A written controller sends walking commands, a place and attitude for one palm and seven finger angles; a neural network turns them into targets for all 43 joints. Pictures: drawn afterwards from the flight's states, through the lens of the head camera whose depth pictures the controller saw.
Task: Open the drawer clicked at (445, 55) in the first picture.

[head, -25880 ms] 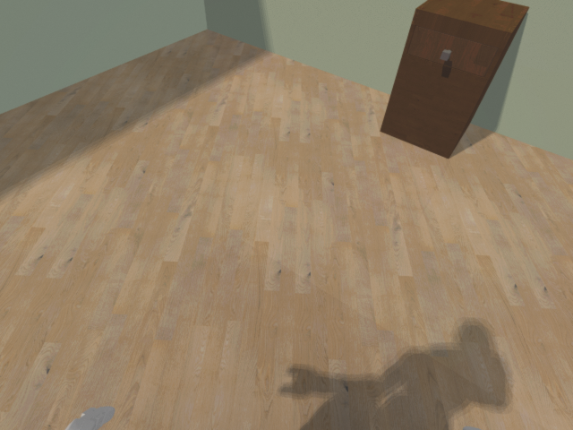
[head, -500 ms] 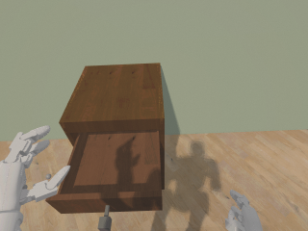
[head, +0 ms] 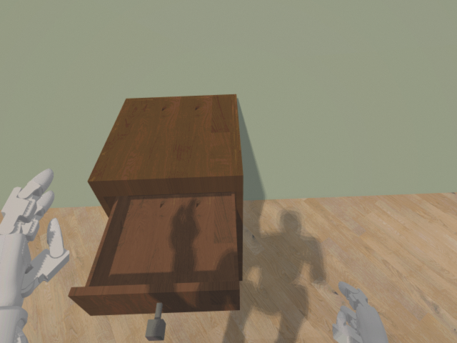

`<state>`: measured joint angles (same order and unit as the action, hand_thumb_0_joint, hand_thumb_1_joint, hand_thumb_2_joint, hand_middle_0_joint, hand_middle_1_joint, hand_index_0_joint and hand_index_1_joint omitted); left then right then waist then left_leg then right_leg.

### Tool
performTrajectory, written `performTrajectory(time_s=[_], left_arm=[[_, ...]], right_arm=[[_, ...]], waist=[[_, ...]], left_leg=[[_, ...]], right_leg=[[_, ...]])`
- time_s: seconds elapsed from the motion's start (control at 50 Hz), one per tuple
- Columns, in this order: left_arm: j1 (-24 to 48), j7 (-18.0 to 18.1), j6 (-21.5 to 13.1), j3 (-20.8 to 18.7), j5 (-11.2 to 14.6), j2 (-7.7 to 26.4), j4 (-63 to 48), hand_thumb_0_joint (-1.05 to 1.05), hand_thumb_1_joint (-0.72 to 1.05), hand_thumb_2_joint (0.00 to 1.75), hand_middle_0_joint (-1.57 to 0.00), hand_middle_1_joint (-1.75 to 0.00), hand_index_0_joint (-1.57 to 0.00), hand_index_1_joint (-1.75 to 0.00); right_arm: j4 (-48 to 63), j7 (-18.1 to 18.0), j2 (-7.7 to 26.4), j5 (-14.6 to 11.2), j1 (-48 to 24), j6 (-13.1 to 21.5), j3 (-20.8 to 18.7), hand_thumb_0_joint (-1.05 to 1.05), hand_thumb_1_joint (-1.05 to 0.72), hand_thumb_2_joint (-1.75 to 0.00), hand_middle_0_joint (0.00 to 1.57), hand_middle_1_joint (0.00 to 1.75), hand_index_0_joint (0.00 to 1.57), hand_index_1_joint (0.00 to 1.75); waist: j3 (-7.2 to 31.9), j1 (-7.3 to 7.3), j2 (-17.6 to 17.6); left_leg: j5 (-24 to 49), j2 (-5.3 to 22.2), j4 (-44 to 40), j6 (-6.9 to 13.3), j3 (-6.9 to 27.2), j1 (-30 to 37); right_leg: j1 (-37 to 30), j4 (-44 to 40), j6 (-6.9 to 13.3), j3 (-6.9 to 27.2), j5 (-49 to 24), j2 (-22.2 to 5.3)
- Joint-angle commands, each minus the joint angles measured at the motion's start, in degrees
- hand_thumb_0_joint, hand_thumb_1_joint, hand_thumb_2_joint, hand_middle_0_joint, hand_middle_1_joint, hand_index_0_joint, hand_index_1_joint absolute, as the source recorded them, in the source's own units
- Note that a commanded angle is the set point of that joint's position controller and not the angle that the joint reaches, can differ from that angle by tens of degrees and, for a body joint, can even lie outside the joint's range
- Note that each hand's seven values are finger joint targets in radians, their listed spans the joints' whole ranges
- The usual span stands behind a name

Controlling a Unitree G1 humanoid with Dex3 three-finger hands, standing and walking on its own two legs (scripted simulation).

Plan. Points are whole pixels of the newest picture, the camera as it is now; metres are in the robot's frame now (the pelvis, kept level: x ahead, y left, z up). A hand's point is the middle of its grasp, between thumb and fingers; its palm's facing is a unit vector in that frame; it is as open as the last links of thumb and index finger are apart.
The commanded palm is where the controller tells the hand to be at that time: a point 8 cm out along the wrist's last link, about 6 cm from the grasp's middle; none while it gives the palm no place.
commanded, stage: step back with the hand held close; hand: left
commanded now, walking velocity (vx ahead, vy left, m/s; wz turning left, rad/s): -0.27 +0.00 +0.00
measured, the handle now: (157, 321) +0.22 +0.21 -0.22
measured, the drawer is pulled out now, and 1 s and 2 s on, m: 0.29 0.29 0.29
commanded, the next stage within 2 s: stop stepping back and stand still in 1.38 s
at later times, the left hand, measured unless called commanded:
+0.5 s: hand (44, 277) +0.15 +0.25 +0.15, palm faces +0.31 -0.80 -0.52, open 7.4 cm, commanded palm +0.09 +0.29 +0.17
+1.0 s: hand (37, 335) +0.09 +0.22 +0.15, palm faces +0.32 -0.80 -0.51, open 7.4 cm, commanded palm +0.02 +0.26 +0.17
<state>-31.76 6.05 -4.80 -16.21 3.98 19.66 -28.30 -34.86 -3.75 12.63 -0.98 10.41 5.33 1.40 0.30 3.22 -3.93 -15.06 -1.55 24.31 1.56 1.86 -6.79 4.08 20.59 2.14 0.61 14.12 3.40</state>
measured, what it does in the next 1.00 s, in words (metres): shifts its weight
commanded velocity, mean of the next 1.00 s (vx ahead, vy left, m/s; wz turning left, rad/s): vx -0.31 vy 0.00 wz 0.01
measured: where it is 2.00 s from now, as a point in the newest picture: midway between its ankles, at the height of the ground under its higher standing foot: outside the picture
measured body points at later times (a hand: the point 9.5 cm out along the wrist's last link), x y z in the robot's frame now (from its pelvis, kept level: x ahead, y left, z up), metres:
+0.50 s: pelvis -0.04 +0.01 -0.01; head -0.01 +0.02 +0.44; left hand +0.13 +0.29 +0.18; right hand +0.14 -0.23 -0.08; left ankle -0.02 +0.10 -0.74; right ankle -0.03 -0.10 -0.74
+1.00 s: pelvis -0.11 -0.02 -0.02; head -0.08 +0.00 +0.43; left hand +0.07 +0.26 +0.18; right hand +0.06 -0.26 -0.09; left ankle -0.07 +0.11 -0.74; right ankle -0.05 -0.11 -0.74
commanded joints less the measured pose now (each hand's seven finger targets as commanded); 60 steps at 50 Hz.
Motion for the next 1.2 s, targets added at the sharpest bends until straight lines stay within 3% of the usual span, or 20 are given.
performTrajectory(time_s=[0.0, 0.08, 0.26, 0.42, 0.54, 0.58, 0.64, 0.68, 0.76, 0.8, 0.82, 0.84, 0.88, 0.94, 0.98, 1.02, 1.06, 1.1, 1.14, 1.18], left_arm=[[6.2, 1.7, -8.0, -13.2, -1.1, 13.3, -11.9, 0.00, 0.90, 0.90, -0.20, -0.30, -0.20, -0.30], [-3.6, 0.6, -7.8, -7.5, -1.3, 6.4, -7.2, 0.00, 0.90, 0.90, -0.20, -0.30, -0.20, -0.30], [-7.4, 3.7, -9.3, -12.6, -1.7, 13.4, -21.4, 0.00, 0.90, 0.90, -0.20, -0.30, -0.20, -0.30], [-11.7, 5.2, -8.3, -12.2, -1.3, 10.9, -19.5, 0.00, 0.90, 0.90, -0.20, -0.30, -0.20, -0.30], [-8.7, 5.9, -7.6, -10.0, -1.7, 8.9, -19.8, 0.00, 0.90, 0.90, -0.20, -0.30, -0.20, -0.30], [-6.9, 6.1, -7.5, -10.3, -2.1, 9.3, -19.2, 0.00, 0.90, 0.90, -0.20, -0.30, -0.20, -0.30], [-3.5, 6.4, -8.0, -9.5, -2.3, 10.1, -17.3, 0.00, 0.90, 0.90, -0.20, -0.30, -0.20, -0.30], [-2.2, 5.8, -9.0, -9.3, -2.1, 11.0, -17.0, 0.00, 0.90, 0.90, -0.20, -0.30, -0.20, -0.30], [-2.9, 5.6, -9.8, -11.1, -1.8, 12.4, -16.6, 0.00, 0.90, 0.90, -0.20, -0.30, -0.20, -0.30], [-2.6, 5.5, -10.6, -11.9, -2.4, 13.3, -19.9, 0.00, 0.90, 0.90, -0.20, -0.30, -0.20, -0.30], [-3.1, 5.3, -10.8, -11.9, -2.5, 13.1, -20.3, 0.00, 0.90, 0.90, -0.20, -0.30, -0.20, -0.30], [-5.9, 4.7, -11.2, -12.1, -1.7, 12.7, -18.7, 0.00, 0.90, 0.90, -0.20, -0.30, -0.20, -0.30], [-5.5, 4.5, -11.1, -13.8, -2.2, 13.0, -20.8, 0.00, 0.90, 0.90, -0.20, -0.30, -0.20, -0.30], [-6.7, 4.1, -11.1, -13.3, -1.6, 12.2, -21.9, 0.00, 0.90, 0.90, -0.20, -0.30, -0.20, -0.30], [-6.5, 3.6, -11.5, -13.7, -1.6, 12.4, -20.1, 0.00, 0.90, 0.90, -0.20, -0.30, -0.20, -0.30], [-7.0, 3.8, -11.6, -12.6, -1.5, 12.1, -18.7, 0.00, 0.90, 0.90, -0.20, -0.30, -0.20, -0.30], [-6.7, 4.8, -11.1, -11.5, -1.4, 12.2, -18.0, 0.00, 0.90, 0.90, -0.20, -0.30, -0.20, -0.30], [-6.9, 5.2, -11.0, -13.5, -1.9, 13.2, -16.9, 0.00, 0.90, 0.90, -0.20, -0.30, -0.20, -0.30], [-8.9, 5.1, -10.7, -12.4, -1.8, 11.4, -15.8, 0.00, 0.90, 0.90, -0.20, -0.30, -0.20, -0.30], [-7.1, 5.0, -10.6, -11.6, -1.8, 11.6, -17.2, 0.00, 0.90, 0.90, -0.20, -0.30, -0.20, -0.30]], right_arm=[[10.5, -0.3, 6.6, 0.8, -7.4, 1.6, -3.3, 0.00, -0.90, -0.90, 0.20, 0.30, 0.20, 0.30], [10.5, 0.8, 6.7, 0.3, -8.0, -0.6, -4.0, 0.00, -0.90, -0.90, 0.20, 0.30, 0.20, 0.30], [13.5, -0.7, 6.4, 0.5, -6.9, -1.1, -5.0, 0.00, -0.90, -0.90, 0.20, 0.30, 0.20, 0.30], [11.3, -1.4, 5.9, 2.2, -5.2, 1.4, -5.3, 0.00, -0.90, -0.90, 0.20, 0.30, 0.20, 0.30], [9.7, -1.7, 6.8, 2.8, -3.6, 2.6, -5.1, 0.00, -0.90, -0.90, 0.20, 0.30, 0.20, 0.30], [10.0, -2.0, 6.8, 2.7, -4.1, 2.5, -5.1, 0.00, -0.90, -0.90, 0.20, 0.30, 0.20, 0.30], [9.4, -1.3, 6.3, 2.0, -2.6, 1.9, -5.6, 0.00, -0.90, -0.90, 0.20, 0.30, 0.20, 0.30], [9.3, -0.4, 5.5, 1.0, -4.5, 1.9, -5.3, 0.00, -0.90, -0.90, 0.20, 0.30, 0.20, 0.30], [8.8, -0.8, 4.6, 0.9, -5.5, 1.0, -3.4, 0.00, -0.90, -0.90, 0.20, 0.30, 0.20, 0.30], [9.2, -1.0, 6.1, 1.0, -7.1, 1.4, -4.4, 0.00, -0.90, -0.90, 0.20, 0.30, 0.20, 0.30], [9.4, -0.6, 4.9, 0.9, -6.0, 2.2, -4.2, 0.00, -0.90, -0.90, 0.20, 0.30, 0.20, 0.30], [9.4, -0.1, 5.4, 0.4, -5.6, 2.8, -4.9, 0.00, -0.90, -0.90, 0.20, 0.30, 0.20, 0.30], [10.1, 0.3, 6.0, 1.1, -6.5, 3.1, -4.9, 0.00, -0.90, -0.90, 0.20, 0.30, 0.20, 0.30], [9.3, 0.6, 6.3, 0.9, -5.5, 3.6, -5.3, 0.00, -0.90, -0.90, 0.20, 0.30, 0.20, 0.30], [9.3, 0.8, 6.5, 0.8, -6.1, 3.4, -5.6, 0.00, -0.90, -0.90, 0.20, 0.30, 0.20, 0.30], [8.9, 1.5, 5.9, 0.4, -3.8, 2.7, -6.2, 0.00, -0.90, -0.90, 0.20, 0.30, 0.20, 0.30], [8.2, 2.0, 5.0, 0.5, -5.2, 1.4, -6.9, 0.00, -0.90, -0.90, 0.20, 0.30, 0.20, 0.30], [8.1, 1.6, 3.8, 1.2, -6.3, 0.5, -5.8, 0.00, -0.90, -0.90, 0.20, 0.30, 0.20, 0.30], [8.6, 0.8, 2.5, 1.3, -6.4, -1.0, -4.4, 0.00, -0.90, -0.90, 0.20, 0.30, 0.20, 0.30], [7.7, 0.0, 3.2, 1.3, -5.5, -2.3, -3.6, 0.00, -0.90, -0.90, 0.20, 0.30, 0.20, 0.30]], waist=[[-2.6, -2.21, 5.8], [3.3, -2.28, 4.0], [13.1, -2.97, 0.4], [9.6, -3.34, -6.4], [6.0, -3.97, -2.8], [5.1, -4.02, 1.5], [3.1, -5.22, 12.4], [3.7, -4.44, 12.9], [2.1, -4.59, 5.1], [2.0, -3.73, -7.3], [5.2, -3.40, -5.9], [8.3, -3.18, -4.7], [5.9, -3.18, -9.0], [8.4, -3.31, -1.4], [7.3, -3.49, 3.1], [8.0, -4.30, 8.8], [8.9, -3.58, 12.5], [9.7, -4.11, 13.3], [8.1, -4.16, 12.9], [6.3, -5.28, 6.9]], left_leg=[[9.3, 2.4, -0.5, 0.6, 3.0, -2.1], [11.8, 3.4, -0.7, 1.0, 1.5, -0.7], [26.8, 6.0, 0.9, 0.5, 3.3, -4.2], [27.1, 13.1, -3.5, 2.3, 8.2, -12.3], [11.9, 12.7, -1.0, 3.1, 8.6, -20.0], [0.0, 9.5, 2.5, 1.9, 7.4, -24.1], [-10.7, 0.5, 19.2, -1.5, 2.2, -15.8], [-10.4, 1.0, 26.9, -1.3, 1.1, -12.8], [-2.9, 2.2, -1.0, -0.4, -0.4, -11.2], [7.5, 13.2, -7.0, 3.6, 11.4, -17.6], [14.3, 15.3, -4.7, 4.2, 10.4, -17.5], [8.9, 15.3, -4.9, 3.9, 8.8, -20.1], [-0.2, 15.8, -7.2, 4.6, 8.5, -29.7], [7.9, 13.2, 0.2, 3.3, 5.3, -26.8], [1.2, 9.3, 3.9, 1.8, 3.1, -27.8], [-10.5, 2.3, 13.3, -1.0, -0.7, -24.7], [-14.0, 0.5, 31.3, -2.0, 0.3, -20.1], [-13.8, 1.9, 31.4, -2.0, 2.0, -20.3], [-12.4, 1.8, 20.1, -1.6, -0.7, -15.7], [-7.1, -0.1, 2.9, -1.4, -3.8, -11.5]], right_leg=[[8.1, -6.3, -0.5, 7.0, -18.9, -6.4], [6.7, -4.7, -1.5, 5.1, -16.7, -6.6], [0.8, 3.1, -2.1, 1.9, -23.8, -5.1], [5.7, 14.3, -2.0, -0.5, 3.7, -2.3], [4.3, 11.6, -1.6, 1.4, 0.2, -3.3], [4.3, 7.8, -0.3, 5.9, -4.8, -6.0], [19.2, -8.5, 6.2, 21.9, 9.8, -18.1], [21.4, -9.9, 7.8, 20.2, 12.0, -21.1], [15.1, -0.7, 1.1, 6.9, 1.7, -10.7], [10.8, 11.4, -2.0, 2.1, -3.1, -4.1], [9.0, 14.9, -2.5, 1.2, -2.3, -3.8], [5.4, 15.9, -2.5, 1.8, 4.2, -4.1], [1.3, 19.5, -2.6, 1.1, 3.3, -2.8], [0.3, 14.7, -2.7, 3.2, -9.1, -4.2], [1.8, 10.3, -1.5, 6.8, -14.7, -6.9], [8.4, -2.1, 2.5, 19.7, -3.7, -15.4], [13.9, -10.5, 6.1, 24.8, 6.5, -23.1], [13.3, -7.9, 7.4, 19.6, -0.1, -21.3], [14.6, -5.0, 5.0, 11.4, -6.8, -16.0], [15.4, -3.4, 1.3, 6.4, -3.4, -11.0]])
